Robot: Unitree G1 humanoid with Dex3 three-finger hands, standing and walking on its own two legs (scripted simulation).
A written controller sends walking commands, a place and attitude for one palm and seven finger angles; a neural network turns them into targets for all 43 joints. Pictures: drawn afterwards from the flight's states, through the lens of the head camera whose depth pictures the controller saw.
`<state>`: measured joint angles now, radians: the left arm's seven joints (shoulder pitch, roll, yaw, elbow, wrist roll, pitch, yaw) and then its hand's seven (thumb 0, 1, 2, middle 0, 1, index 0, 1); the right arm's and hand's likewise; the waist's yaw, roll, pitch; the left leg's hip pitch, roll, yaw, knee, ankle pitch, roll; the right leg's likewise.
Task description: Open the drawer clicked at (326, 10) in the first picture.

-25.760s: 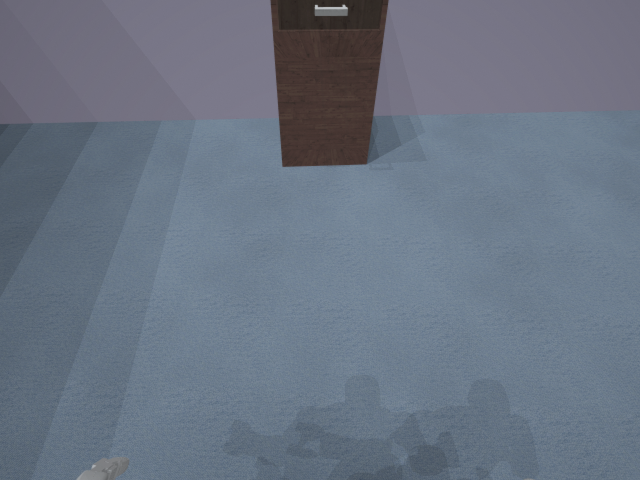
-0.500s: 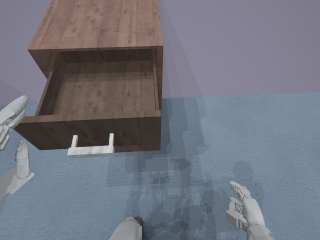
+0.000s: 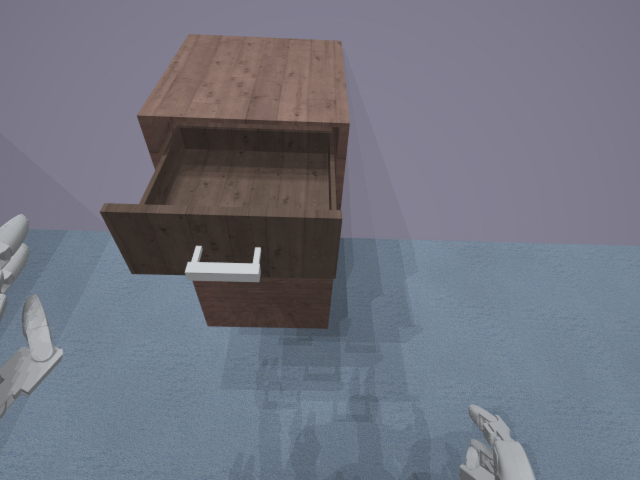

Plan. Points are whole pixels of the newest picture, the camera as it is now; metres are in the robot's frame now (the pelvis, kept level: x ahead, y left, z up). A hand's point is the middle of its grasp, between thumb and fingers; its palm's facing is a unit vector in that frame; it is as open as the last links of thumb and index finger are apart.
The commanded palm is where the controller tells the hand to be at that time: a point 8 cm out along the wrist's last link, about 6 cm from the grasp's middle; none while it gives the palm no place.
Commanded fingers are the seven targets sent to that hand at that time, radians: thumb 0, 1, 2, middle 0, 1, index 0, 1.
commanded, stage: stop stepping back and stand still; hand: left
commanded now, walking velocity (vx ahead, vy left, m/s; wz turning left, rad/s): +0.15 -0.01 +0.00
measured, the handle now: (225, 262) +0.45 +0.18 -0.03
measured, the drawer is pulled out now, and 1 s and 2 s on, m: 0.27 0.27 0.27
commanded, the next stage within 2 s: let the arm hang, fingers relaxed in 0.24 s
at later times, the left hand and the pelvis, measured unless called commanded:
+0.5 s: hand (148, 438) +0.19 +0.23 -0.08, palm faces +0.15 -0.93 -0.34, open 7.4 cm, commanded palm none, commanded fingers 0.00 0.90 0.90 -0.20 -0.30 -0.20 -0.30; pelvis +0.00 +0.01 -0.02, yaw +2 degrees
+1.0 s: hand out of the picture -0.02 +0.20 -0.17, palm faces +0.04 -0.98 -0.21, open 7.3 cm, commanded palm none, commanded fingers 0.00 0.90 0.90 -0.20 -0.30 -0.20 -0.30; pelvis +0.00 +0.02 +0.01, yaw +0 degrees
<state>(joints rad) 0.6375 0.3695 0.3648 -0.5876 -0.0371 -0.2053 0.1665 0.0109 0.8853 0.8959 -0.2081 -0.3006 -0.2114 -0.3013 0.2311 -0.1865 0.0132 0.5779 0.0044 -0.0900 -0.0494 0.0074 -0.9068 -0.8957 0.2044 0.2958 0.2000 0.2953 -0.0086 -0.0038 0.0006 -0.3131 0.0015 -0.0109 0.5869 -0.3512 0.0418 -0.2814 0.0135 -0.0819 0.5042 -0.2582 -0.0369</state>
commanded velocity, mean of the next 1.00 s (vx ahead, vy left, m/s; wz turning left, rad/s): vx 0.02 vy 0.00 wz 0.00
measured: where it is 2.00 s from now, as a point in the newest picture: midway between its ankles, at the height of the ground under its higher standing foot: outside the picture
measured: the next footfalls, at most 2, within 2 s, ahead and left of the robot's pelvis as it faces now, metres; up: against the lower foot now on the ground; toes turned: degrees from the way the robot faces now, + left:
none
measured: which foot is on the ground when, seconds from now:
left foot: down 0.00-1.00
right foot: down 0.00-1.00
